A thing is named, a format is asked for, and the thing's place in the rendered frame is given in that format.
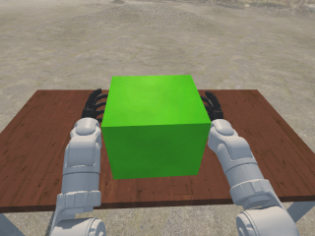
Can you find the carton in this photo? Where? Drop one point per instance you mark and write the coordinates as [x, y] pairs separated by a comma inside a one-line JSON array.
[[154, 126]]

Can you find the left robot upper arm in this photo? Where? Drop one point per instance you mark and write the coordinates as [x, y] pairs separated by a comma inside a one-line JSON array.
[[87, 226]]

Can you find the robot left hand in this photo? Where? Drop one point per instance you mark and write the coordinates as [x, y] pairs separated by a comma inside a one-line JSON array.
[[90, 109]]

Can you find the right robot forearm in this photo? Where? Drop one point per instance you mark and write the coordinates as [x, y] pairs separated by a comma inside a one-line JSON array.
[[248, 187]]

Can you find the robot right hand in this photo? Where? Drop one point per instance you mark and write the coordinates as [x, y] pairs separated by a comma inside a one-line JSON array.
[[214, 107]]

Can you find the table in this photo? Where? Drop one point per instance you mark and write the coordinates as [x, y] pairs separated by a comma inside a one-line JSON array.
[[32, 150]]

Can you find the left robot forearm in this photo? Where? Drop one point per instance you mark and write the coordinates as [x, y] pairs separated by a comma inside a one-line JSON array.
[[81, 167]]

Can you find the right robot upper arm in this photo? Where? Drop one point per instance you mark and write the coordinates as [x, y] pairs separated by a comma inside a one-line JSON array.
[[265, 221]]

